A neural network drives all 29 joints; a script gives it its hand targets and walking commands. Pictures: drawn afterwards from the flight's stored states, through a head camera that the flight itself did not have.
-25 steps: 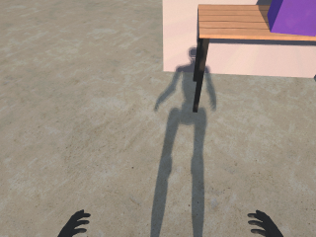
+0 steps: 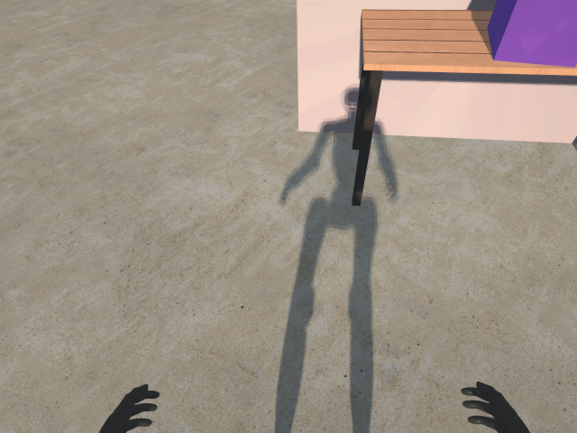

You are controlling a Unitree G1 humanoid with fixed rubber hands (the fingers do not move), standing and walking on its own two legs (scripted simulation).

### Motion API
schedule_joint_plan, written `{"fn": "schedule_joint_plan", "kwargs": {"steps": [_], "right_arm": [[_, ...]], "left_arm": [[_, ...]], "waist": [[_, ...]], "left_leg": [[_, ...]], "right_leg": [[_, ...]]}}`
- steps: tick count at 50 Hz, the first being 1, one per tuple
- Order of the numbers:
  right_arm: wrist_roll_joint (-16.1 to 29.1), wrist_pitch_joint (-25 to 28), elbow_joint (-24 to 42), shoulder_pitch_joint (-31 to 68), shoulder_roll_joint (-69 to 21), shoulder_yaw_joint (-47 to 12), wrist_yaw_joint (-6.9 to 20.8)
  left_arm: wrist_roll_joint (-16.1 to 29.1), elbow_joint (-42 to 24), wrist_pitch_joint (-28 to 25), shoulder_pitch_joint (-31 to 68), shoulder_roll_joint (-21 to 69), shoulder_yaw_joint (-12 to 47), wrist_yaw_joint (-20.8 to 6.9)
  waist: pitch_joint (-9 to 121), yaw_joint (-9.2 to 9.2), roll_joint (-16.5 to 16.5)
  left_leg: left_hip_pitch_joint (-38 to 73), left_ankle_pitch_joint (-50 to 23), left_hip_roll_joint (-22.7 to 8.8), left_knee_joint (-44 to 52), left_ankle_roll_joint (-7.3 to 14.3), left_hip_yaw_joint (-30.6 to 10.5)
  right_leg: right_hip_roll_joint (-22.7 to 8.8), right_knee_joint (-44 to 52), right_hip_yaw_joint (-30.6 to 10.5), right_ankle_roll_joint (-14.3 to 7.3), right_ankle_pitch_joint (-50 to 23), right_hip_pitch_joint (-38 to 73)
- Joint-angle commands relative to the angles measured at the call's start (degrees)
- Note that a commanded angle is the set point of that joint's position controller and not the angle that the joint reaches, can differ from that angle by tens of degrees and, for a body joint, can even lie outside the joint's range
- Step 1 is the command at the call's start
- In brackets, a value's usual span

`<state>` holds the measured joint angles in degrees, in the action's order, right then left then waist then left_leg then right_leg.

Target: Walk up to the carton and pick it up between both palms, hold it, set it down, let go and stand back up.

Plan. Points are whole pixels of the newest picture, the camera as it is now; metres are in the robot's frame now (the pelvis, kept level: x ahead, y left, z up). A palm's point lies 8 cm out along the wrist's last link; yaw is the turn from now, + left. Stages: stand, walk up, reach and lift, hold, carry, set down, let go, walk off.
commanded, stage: stand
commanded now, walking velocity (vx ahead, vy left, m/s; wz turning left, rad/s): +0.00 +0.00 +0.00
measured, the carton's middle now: (541, 11) +1.35 -0.78 +0.06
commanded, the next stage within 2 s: walk up in 1.18 s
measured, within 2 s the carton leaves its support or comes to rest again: neither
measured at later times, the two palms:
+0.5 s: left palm out of the picture +0.14 +0.28 -0.07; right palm out of the picture +0.15 -0.26 -0.07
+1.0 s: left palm out of the picture +0.12 +0.28 -0.07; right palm out of the picture +0.14 -0.26 -0.06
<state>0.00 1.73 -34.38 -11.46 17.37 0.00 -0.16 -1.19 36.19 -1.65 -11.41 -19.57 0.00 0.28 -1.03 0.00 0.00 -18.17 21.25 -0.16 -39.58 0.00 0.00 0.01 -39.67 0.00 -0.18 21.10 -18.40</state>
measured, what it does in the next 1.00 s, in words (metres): stands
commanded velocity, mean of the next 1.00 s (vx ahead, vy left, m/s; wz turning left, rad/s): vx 0.00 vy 0.00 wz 0.00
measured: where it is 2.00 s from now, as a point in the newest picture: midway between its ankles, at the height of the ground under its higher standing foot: outside the picture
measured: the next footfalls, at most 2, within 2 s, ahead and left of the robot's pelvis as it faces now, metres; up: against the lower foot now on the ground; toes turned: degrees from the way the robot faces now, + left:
right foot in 1.70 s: +0.12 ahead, -0.19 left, +0.00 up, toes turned -2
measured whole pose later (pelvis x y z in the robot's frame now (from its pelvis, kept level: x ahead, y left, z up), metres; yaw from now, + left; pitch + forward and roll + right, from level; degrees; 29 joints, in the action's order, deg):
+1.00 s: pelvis -0.02 +0.00 +0.00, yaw +0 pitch -2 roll +0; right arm 0.0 2.0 -34.4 -11.5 18.0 0.0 -0.2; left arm -1.2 39.9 -1.9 -11.4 -20.3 0.0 0.2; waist -0.6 0.0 0.0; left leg -18.0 19.8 -0.2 -39.6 0.0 0.0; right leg 0.0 -39.7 0.0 -0.2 19.7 -18.2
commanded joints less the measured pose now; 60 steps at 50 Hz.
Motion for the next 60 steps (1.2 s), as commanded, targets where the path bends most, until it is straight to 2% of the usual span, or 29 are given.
{"fn": "schedule_joint_plan", "kwargs": {"steps": [1,2,5,6,8,11,13,19,21,23,24,25,29,32,33,35,37,38,40,43,44,47,48,50,51,54,57,58,60], "right_arm": [[-1.5,2.3,0.9,3.7,13.2,4.5,-0.1],[-1.7,2.0,0.5,4.6,13.8,4.4,-0.1],[-1.3,2.0,0.3,3.2,13.9,4.7,-0.3],[-1.4,1.7,0.2,4.0,12.8,4.3,-0.2],[-1.4,2.2,0.3,4.0,14.8,5.1,-0.3],[-1.6,1.9,0.8,4.3,12.9,4.6,-0.4],[-1.2,1.8,0.0,4.2,13.8,4.4,-0.3],[-1.2,2.5,-0.4,3.3,14.3,4.8,-0.5],[-1.1,1.9,-0.6,3.6,14.4,4.9,-0.4],[-1.6,1.8,-0.7,3.1,13.9,4.6,-0.3],[-1.3,2.1,-0.5,3.4,13.7,4.5,-0.3],[-1.3,2.1,-0.2,3.3,13.2,4.5,-0.4],[-1.7,1.8,-0.7,4.0,14.3,4.4,-0.4],[-1.2,2.0,-0.8,3.7,13.1,4.1,-0.2],[-1.1,1.9,-0.9,3.1,13.5,4.1,-0.2],[-1.4,2.0,-0.8,3.4,13.6,4.4,-0.1],[-1.4,1.9,-0.8,4.4,13.4,4.2,-0.3],[-1.2,1.8,-1.2,3.0,13.9,4.4,-0.4],[-1.3,2.0,-1.0,3.9,12.6,3.7,-0.4],[-1.6,2.1,-1.8,2.9,14.8,4.3,-0.3],[-1.3,2.2,-1.1,3.6,15.0,4.7,-0.5],[-1.4,2.4,-1.7,2.9,14.0,4.1,-0.4],[-0.9,2.1,-1.2,3.5,13.2,3.9,-0.2],[-1.2,1.6,-1.9,3.7,13.6,4.0,-0.3],[-1.3,1.8,-1.7,3.4,15.0,4.4,-0.3],[-1.4,2.0,-1.6,2.6,15.1,4.6,-0.2],[-1.3,1.9,-2.2,3.5,13.2,4.2,0.0],[-0.8,2.1,-1.6,3.9,13.1,4.4,0.0],[-1.2,2.1,-2.8,2.3,14.0,4.3,0.1]], "left_arm": [[-0.1,-1.8,-2.2,2.8,-10.8,-4.3,0.3],[0.3,-2.1,-2.2,3.0,-10.9,-4.8,0.0],[0.1,-1.8,-2.2,2.7,-11.7,-4.7,0.1],[-0.4,-1.6,-2.0,3.9,-12.2,-4.8,0.3],[0.5,-2.1,-2.0,2.9,-10.7,-4.8,0.1],[0.0,-1.9,-2.2,4.3,-11.1,-4.5,0.3],[0.5,-1.5,-2.5,3.1,-11.7,-4.6,0.2],[0.3,-0.8,-2.0,3.0,-10.6,-4.6,0.4],[-0.1,-0.5,-2.1,3.0,-11.9,-4.7,0.4],[0.0,-0.6,-2.4,3.0,-11.1,-4.1,0.2],[0.0,-0.5,-2.2,3.0,-11.1,-4.1,0.1],[0.0,-0.3,-2.2,3.4,-10.9,-4.0,0.1],[0.3,-0.2,-2.5,4.0,-11.2,-4.6,0.2],[-0.2,0.3,-2.2,4.4,-11.7,-4.4,0.4],[0.1,-0.1,-2.1,3.7,-12.2,-4.7,0.3],[-0.1,0.4,-2.3,3.7,-12.0,-4.5,0.3],[0.0,0.3,-2.3,3.9,-11.3,-4.4,0.4],[-0.1,0.9,-2.2,3.9,-12.4,-4.4,0.4],[0.3,0.9,-2.0,4.3,-11.5,-4.4,0.4],[0.4,1.7,-2.2,2.6,-11.9,-4.0,0.3],[0.2,1.3,-2.0,3.0,-11.8,-4.6,0.2],[0.5,2.1,-2.3,2.5,-11.2,-4.0,-0.1],[0.4,1.9,-2.2,3.4,-10.9,-3.5,0.1],[0.0,2.8,-2.2,3.8,-12.9,-4.2,0.1],[0.3,2.3,-2.0,3.9,-12.0,-4.0,-0.1],[0.0,3.0,-2.1,3.7,-12.1,-4.1,-0.2],[0.2,3.8,-2.3,4.2,-12.5,-4.0,-0.1],[-0.3,3.6,-2.4,4.4,-12.7,-4.1,0.1],[0.1,3.6,-2.4,4.7,-12.2,-3.9,0.0]], "waist": [[6.7,0.35,-1.2],[6.0,-0.88,-0.9],[5.0,-0.47,0.5],[4.9,0.29,-0.2],[5.0,-0.49,-2.4],[4.8,0.16,0.9],[6.0,-0.35,-1.3],[4.9,-0.71,-0.4],[6.3,0.51,-1.1],[5.3,0.0,0.0],[4.8,0.5,-1.5],[5.1,-0.03,0.5],[5.4,-0.3,-1.4],[5.8,0.56,-0.8],[5.2,-0.25,-0.2],[4.9,-0.12,-2.0],[6.0,-0.34,-1.0],[4.1,0.14,1.7],[3.3,-0.34,-2.3],[4.7,-0.66,0.0],[4.3,-0.01,-2.9],[4.7,-0.53,-0.7],[3.2,0.26,0.2],[2.4,0.73,-1.7],[1.6,-0.22,0.3],[3.1,0.05,0.5],[3.0,0.65,-1.7],[3.5,0.75,2.0],[3.3,0.58,-0.6]], "left_leg": [[2.9,-19.2,-5.1,5.5,4.4,-5.3],[1.7,-17.8,-4.9,5.4,4.4,-5.3],[2.2,-14.6,-4.8,6.1,4.3,-4.6],[2.2,-14.3,-4.7,6.7,3.7,-4.7],[2.9,-15.1,-5.0,5.8,4.3,-4.8],[2.7,-17.5,-4.9,5.6,4.2,-5.0],[2.5,-17.7,-5.1,6.4,4.1,-4.9],[3.2,-18.0,-5.6,6.7,4.4,-6.3],[4.2,-16.2,-5.0,6.5,3.6,-5.0],[3.6,-16.7,-5.0,6.3,3.8,-5.3],[3.2,-15.3,-4.9,5.9,3.8,-4.9],[2.7,-14.9,-5.1,6.1,4.1,-5.4],[3.6,-17.2,-4.8,6.6,4.1,-5.0],[3.7,-14.6,-5.0,6.4,3.9,-4.5],[3.9,-14.3,-5.4,7.9,4.4,-5.5],[2.6,-13.7,-5.4,7.8,4.7,-6.2],[3.6,-13.6,-4.9,7.6,4.1,-4.8],[2.3,-14.5,-4.9,8.4,3.7,-5.3],[2.1,-14.5,-5.0,8.7,4.0,-5.4],[4.4,-15.3,-5.3,9.1,4.1,-6.1],[3.2,-14.7,-5.7,8.9,4.2,-6.1],[3.1,-14.0,-4.9,7.8,4.0,-5.9],[3.1,-13.1,-5.2,8.0,3.9,-5.2],[3.7,-11.7,-5.0,8.6,3.8,-4.8],[2.0,-9.5,-5.2,9.3,3.9,-5.7],[3.1,-6.8,-4.9,8.9,3.5,-5.4],[1.8,-9.1,-4.6,9.2,3.7,-5.5],[2.7,-9.8,-4.4,8.8,3.9,-5.0],[2.7,-10.5,-4.8,9.3,3.7,-6.0]], "right_leg": [[-4.0,4.3,-3.7,-3.6,-17.2,3.2],[-4.3,4.8,-4.0,-3.7,-15.7,3.5],[-4.7,6.0,-4.8,-4.0,-14.7,2.4],[-5.2,6.7,-4.9,-3.9,-14.4,2.8],[-4.6,6.1,-4.8,-4.0,-14.4,1.6],[-4.5,5.3,-4.5,-3.8,-16.2,2.1],[-4.7,4.8,-4.7,-3.8,-16.9,3.4],[-4.9,5.4,-5.1,-4.2,-16.0,2.7],[-4.8,6.2,-4.6,-4.1,-16.1,2.7],[-4.6,6.0,-4.2,-4.2,-15.4,2.1],[-4.8,6.6,-5.0,-3.9,-15.1,2.5],[-4.9,6.6,-4.7,-3.9,-14.3,2.9],[-5.2,6.3,-5.7,-3.9,-16.5,2.1],[-4.9,6.8,-5.7,-3.9,-15.6,2.4],[-4.6,7.1,-5.4,-3.8,-14.0,2.1],[-4.2,7.6,-5.8,-3.5,-12.4,2.3],[-5.3,8.1,-6.2,-3.9,-13.7,3.4],[-4.9,7.8,-5.9,-3.9,-15.1,3.8],[-5.3,7.8,-6.6,-4.0,-13.2,2.3],[-4.5,6.5,-5.0,-3.7,-13.9,2.9],[-4.2,7.1,-5.3,-3.6,-13.8,2.2],[-5.0,7.9,-5.6,-3.7,-13.6,2.9],[-4.9,8.3,-5.8,-4.0,-13.6,1.2],[-5.2,9.1,-6.4,-3.7,-11.3,0.2],[-4.6,9.6,-6.2,-3.6,-11.0,1.1],[-5.0,11.1,-6.4,-3.4,-6.5,0.2],[-5.4,10.6,-6.8,-3.4,-11.0,2.5],[-5.7,10.5,-7.5,-4.2,-10.6,2.0],[-5.3,10.1,-6.9,-3.7,-11.2,2.3]]}}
